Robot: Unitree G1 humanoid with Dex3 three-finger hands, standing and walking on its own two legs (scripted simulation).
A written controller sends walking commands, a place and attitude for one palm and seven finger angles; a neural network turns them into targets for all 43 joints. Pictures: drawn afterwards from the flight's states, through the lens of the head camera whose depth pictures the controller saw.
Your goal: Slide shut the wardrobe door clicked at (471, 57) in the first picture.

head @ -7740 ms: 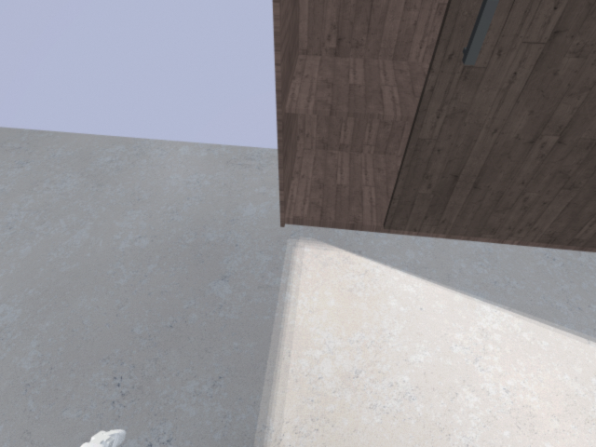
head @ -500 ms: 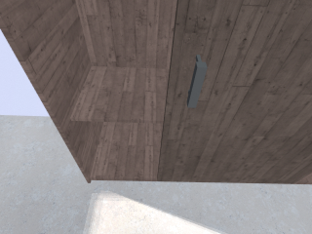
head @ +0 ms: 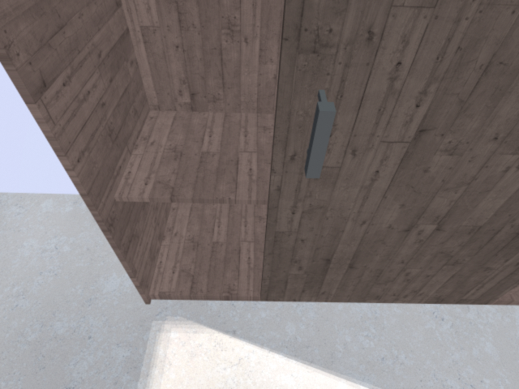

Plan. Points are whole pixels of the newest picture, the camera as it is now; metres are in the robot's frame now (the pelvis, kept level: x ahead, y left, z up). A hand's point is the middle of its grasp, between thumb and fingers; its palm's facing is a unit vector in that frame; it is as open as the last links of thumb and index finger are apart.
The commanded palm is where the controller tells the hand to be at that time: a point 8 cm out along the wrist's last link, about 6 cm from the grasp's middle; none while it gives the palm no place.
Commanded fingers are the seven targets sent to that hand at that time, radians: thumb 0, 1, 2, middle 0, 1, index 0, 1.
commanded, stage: shuffle to correct the standing spot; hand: right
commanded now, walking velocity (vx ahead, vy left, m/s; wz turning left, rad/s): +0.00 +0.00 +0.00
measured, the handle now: (316, 135) +0.53 -0.07 +0.12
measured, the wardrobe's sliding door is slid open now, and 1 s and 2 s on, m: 0.44 0.44 0.44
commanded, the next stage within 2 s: come to a stop and stand still in 0.20 s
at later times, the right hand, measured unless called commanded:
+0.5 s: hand out of the picture +0.00 -0.15 -0.19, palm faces +0.07 +0.98 -0.16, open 7.4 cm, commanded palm none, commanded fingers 0.00 -0.90 -0.90 0.20 0.30 0.20 0.30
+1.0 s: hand out of the picture +0.07 -0.21 -0.18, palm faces +0.01 +0.96 -0.28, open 7.4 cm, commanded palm none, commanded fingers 0.00 -0.90 -0.90 0.20 0.30 0.20 0.30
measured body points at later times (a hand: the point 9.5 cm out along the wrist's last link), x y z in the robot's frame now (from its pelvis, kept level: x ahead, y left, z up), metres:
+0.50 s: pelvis +0.05 +0.00 -0.02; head +0.07 +0.00 +0.43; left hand +0.03 +0.22 -0.17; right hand +0.00 -0.20 -0.18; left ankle -0.03 +0.09 -0.74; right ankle -0.01 -0.12 -0.74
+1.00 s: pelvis +0.01 -0.01 -0.01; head +0.03 +0.00 +0.44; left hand +0.08 +0.23 -0.16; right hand +0.07 -0.26 -0.15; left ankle -0.03 +0.09 -0.74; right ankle +0.01 -0.12 -0.74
